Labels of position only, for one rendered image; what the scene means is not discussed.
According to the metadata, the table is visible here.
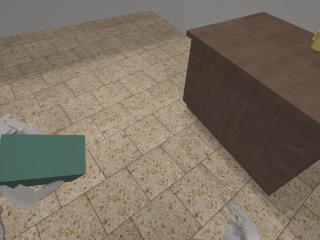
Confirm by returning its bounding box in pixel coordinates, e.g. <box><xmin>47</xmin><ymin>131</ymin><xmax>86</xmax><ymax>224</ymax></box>
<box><xmin>183</xmin><ymin>12</ymin><xmax>320</xmax><ymax>196</ymax></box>

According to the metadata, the sponge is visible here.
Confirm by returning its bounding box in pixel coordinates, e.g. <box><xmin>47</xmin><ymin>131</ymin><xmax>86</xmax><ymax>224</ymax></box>
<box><xmin>0</xmin><ymin>134</ymin><xmax>86</xmax><ymax>188</ymax></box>

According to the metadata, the left robot hand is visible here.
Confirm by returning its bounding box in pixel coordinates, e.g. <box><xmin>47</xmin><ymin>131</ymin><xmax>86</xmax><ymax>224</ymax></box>
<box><xmin>0</xmin><ymin>113</ymin><xmax>65</xmax><ymax>210</ymax></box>

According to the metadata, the right robot hand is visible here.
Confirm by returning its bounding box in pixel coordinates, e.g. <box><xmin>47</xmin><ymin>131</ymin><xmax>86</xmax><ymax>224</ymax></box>
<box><xmin>223</xmin><ymin>202</ymin><xmax>261</xmax><ymax>240</ymax></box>

